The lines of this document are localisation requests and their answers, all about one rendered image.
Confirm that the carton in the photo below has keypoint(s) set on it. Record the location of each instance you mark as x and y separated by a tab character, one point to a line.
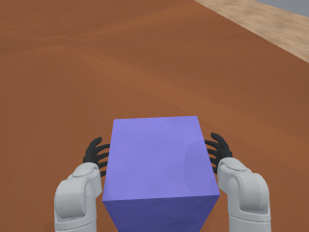
159	176

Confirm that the robot right forearm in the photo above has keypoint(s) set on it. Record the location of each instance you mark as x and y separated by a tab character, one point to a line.
247	197

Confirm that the robot left hand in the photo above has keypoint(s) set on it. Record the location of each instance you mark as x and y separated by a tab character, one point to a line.
91	154

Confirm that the robot left forearm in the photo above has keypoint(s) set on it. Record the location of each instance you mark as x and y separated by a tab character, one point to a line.
75	207

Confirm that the robot right hand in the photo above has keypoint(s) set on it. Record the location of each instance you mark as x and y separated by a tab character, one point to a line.
222	148

